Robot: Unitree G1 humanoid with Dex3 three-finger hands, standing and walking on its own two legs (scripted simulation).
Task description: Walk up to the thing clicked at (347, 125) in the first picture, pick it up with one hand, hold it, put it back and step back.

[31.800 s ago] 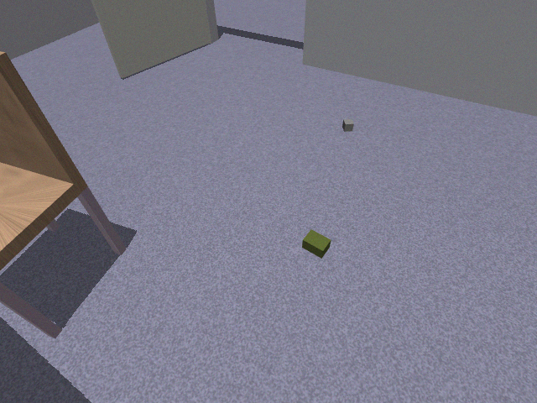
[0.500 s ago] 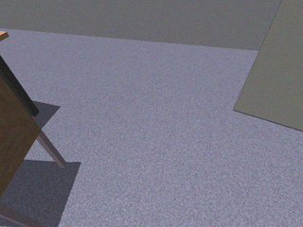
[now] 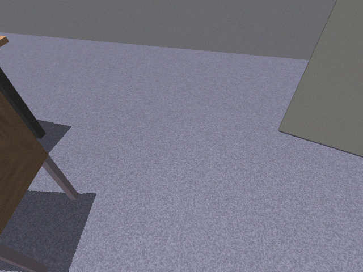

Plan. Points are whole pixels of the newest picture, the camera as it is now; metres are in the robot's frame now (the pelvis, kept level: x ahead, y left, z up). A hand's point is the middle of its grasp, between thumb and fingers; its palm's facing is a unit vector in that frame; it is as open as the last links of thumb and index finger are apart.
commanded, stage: stand
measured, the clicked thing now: out of the picture -0.61 -0.49 -0.75
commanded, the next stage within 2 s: walk up in 0.02 s
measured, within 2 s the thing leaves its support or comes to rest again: neither
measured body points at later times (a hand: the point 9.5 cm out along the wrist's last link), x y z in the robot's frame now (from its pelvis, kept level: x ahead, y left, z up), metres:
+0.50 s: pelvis +0.12 +0.03 -0.01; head +0.13 +0.05 +0.44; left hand +0.15 +0.36 -0.14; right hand +0.18 -0.30 -0.11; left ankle +0.09 +0.13 -0.75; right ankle +0.13 -0.12 -0.69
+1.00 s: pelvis +0.33 -0.03 -0.01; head +0.34 -0.05 +0.44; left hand +0.38 +0.29 -0.11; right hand +0.40 -0.34 -0.13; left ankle +0.39 +0.13 -0.69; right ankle +0.35 -0.13 -0.75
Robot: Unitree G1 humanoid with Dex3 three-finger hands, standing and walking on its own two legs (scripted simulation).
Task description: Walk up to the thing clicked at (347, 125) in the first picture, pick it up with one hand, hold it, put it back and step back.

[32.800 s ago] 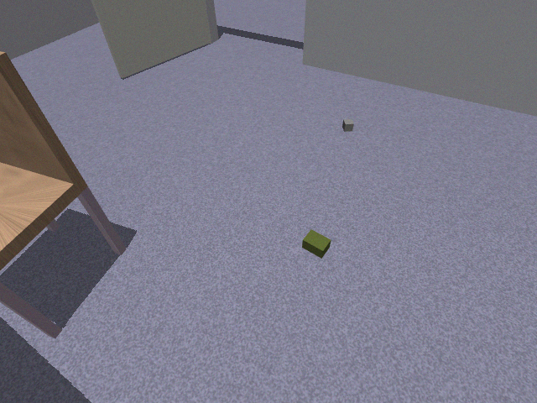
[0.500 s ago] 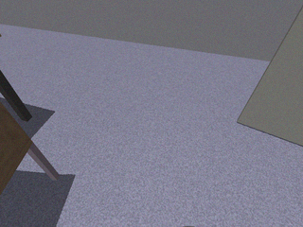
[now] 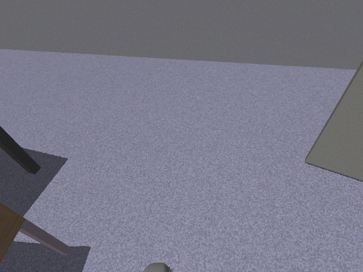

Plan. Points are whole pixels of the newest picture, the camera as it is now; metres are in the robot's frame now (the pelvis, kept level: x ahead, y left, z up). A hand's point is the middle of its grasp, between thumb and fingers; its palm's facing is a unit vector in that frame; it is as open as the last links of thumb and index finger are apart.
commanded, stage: walk up
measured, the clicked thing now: out of the picture -0.94 -0.46 -0.75
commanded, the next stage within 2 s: none
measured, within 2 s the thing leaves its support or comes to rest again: neither
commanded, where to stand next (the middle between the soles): +0.44 +0.02 m, yaw -1 degrees
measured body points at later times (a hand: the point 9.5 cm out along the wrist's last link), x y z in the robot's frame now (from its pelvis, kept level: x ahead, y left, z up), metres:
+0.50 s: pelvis +0.21 +0.05 +0.00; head +0.23 +0.06 +0.45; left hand +0.28 +0.36 -0.12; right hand +0.28 -0.27 -0.09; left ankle +0.18 +0.16 -0.74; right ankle +0.29 -0.11 -0.68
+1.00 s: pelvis +0.40 +0.05 -0.02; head +0.42 -0.02 +0.43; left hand +0.57 +0.33 -0.08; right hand +0.40 -0.31 -0.13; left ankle +0.59 +0.17 -0.68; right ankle +0.37 -0.11 -0.74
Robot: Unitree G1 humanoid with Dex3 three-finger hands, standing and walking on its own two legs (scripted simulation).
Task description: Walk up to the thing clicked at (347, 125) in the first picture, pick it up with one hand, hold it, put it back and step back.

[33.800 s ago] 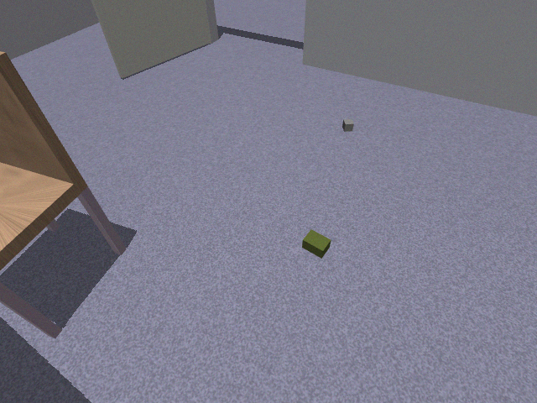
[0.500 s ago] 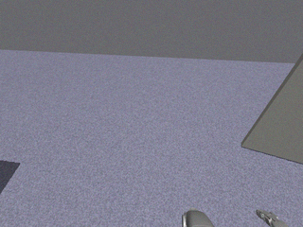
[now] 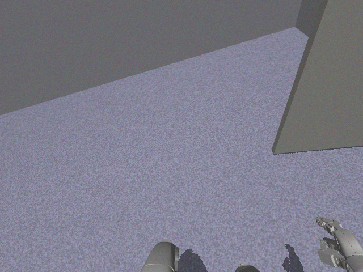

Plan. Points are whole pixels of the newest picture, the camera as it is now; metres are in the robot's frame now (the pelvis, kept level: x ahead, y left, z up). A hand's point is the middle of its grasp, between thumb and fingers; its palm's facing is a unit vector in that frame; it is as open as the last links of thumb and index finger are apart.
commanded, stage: walk up
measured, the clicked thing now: out of the picture -0.87 -1.13 -0.73
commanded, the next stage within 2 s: none
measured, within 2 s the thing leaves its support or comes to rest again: neither
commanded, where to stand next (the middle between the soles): +0.07 +0.00 m, yaw -54 degrees
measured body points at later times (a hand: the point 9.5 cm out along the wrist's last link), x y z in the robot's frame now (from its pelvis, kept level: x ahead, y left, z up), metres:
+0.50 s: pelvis -0.01 +0.11 +0.00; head +0.04 +0.12 +0.45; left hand +0.23 +0.35 -0.12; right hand -0.12 -0.23 -0.07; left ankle +0.12 +0.18 -0.72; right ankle -0.10 -0.04 -0.67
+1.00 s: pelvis -0.06 +0.06 +0.01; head -0.07 +0.04 +0.46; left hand +0.16 +0.31 -0.08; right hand -0.23 -0.22 -0.12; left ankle +0.06 +0.15 -0.68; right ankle -0.11 -0.01 -0.72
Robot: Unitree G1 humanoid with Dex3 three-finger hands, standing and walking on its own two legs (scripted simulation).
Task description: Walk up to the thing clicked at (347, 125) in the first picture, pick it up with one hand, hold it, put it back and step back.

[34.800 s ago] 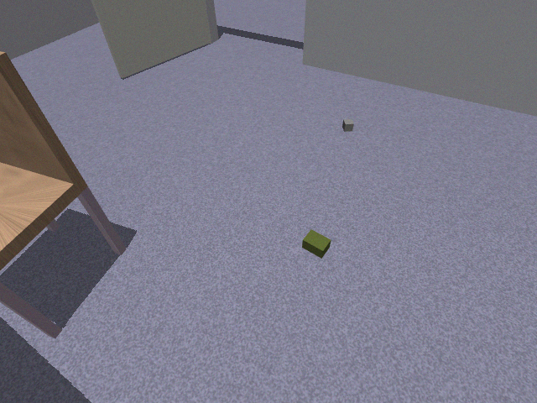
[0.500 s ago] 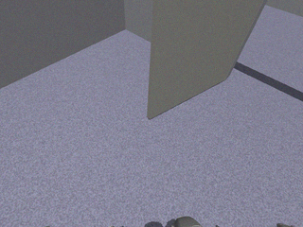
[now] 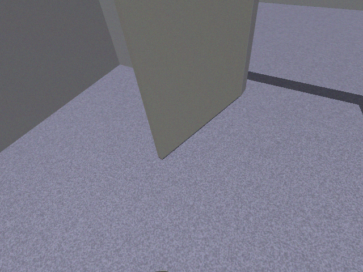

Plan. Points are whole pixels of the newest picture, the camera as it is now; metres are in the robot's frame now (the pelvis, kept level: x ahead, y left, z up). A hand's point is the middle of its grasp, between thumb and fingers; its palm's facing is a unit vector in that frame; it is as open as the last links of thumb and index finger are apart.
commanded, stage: walk up
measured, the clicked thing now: out of the picture +0.18 -1.43 -0.74
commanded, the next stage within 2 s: none
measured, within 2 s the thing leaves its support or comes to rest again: neither
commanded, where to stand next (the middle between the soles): +0.14 +0.04 m, yaw -12 degrees
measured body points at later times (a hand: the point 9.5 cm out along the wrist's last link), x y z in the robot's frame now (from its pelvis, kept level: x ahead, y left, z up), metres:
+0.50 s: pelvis +0.07 +0.03 -0.02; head +0.11 +0.00 +0.42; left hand +0.22 +0.33 -0.12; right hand +0.13 -0.30 -0.13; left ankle +0.05 +0.15 -0.73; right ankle +0.14 -0.10 -0.74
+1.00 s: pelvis +0.09 +0.16 +0.00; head +0.13 +0.13 +0.44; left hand +0.41 +0.30 -0.10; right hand -0.07 -0.15 -0.10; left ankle +0.21 +0.21 -0.73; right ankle +0.03 +0.00 -0.65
